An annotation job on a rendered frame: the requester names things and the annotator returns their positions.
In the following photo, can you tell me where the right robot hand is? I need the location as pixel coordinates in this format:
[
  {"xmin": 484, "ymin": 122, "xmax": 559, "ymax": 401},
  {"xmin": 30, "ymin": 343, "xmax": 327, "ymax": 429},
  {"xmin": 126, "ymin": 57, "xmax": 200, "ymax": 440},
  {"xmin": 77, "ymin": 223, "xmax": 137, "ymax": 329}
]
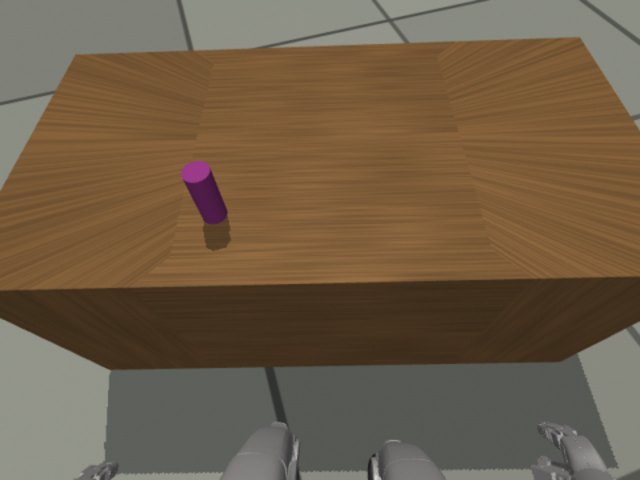
[{"xmin": 531, "ymin": 422, "xmax": 609, "ymax": 480}]

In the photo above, can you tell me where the can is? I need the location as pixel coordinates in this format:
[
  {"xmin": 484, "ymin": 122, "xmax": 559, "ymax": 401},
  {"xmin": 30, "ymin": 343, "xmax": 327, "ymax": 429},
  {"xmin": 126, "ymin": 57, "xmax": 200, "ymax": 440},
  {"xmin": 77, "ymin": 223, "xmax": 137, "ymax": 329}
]
[{"xmin": 181, "ymin": 161, "xmax": 227, "ymax": 224}]

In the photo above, can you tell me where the left robot hand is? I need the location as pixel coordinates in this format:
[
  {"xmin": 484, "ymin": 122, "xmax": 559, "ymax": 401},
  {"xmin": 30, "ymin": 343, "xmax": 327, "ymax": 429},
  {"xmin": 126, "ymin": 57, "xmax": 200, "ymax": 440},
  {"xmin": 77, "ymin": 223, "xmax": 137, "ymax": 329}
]
[{"xmin": 73, "ymin": 461, "xmax": 119, "ymax": 480}]

